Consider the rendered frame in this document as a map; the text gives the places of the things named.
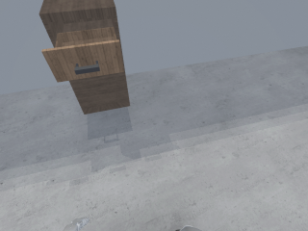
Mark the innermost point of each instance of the drawer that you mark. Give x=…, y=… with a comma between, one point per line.
x=84, y=48

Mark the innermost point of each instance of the cabinet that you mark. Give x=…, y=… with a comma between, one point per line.
x=98, y=93

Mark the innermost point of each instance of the robot left hand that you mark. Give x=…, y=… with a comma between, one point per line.
x=77, y=224

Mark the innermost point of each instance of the handle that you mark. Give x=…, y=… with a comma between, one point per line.
x=87, y=68

